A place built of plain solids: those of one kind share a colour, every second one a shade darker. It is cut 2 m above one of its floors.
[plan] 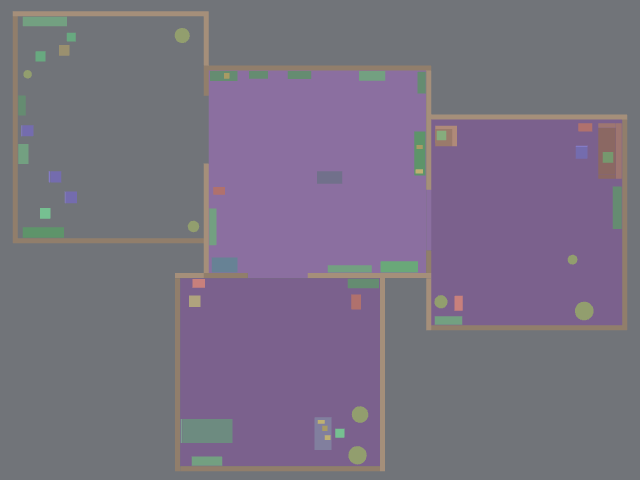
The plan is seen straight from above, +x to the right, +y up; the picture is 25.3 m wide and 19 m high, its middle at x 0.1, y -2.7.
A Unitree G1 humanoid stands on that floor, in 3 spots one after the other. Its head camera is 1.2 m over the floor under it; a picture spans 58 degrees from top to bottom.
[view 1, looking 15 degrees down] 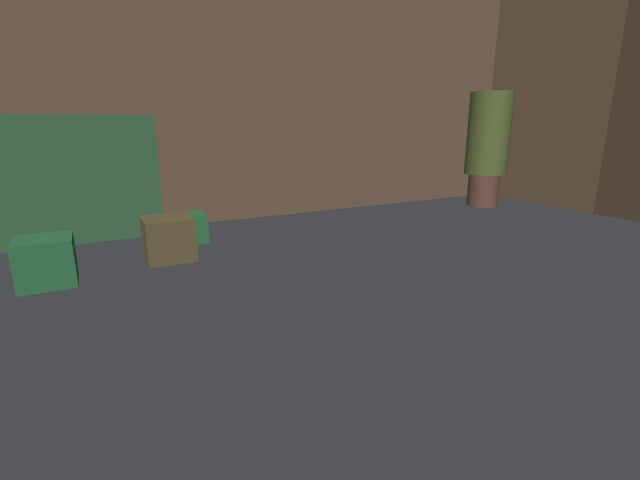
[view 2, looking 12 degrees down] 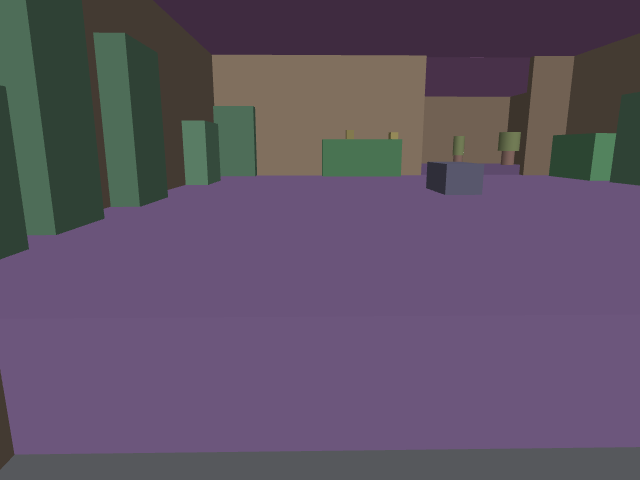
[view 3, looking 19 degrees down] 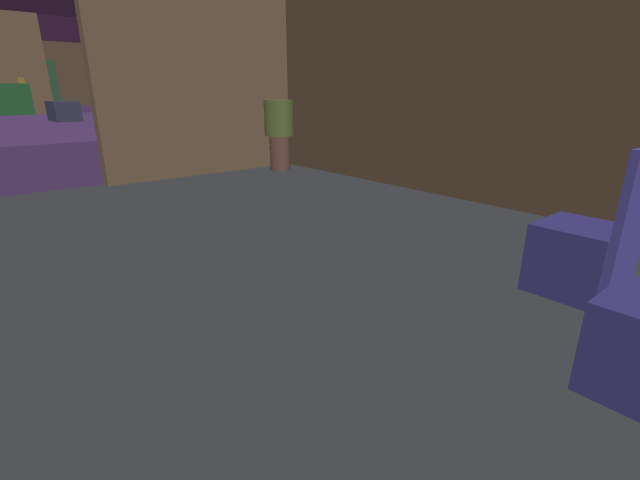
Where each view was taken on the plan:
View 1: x -10.60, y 0.79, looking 62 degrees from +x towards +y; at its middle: ground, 4.64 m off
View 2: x -5.84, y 1.82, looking -1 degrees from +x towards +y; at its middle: floor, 3.00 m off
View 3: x -10.64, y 1.82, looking -40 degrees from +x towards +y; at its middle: ground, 3.69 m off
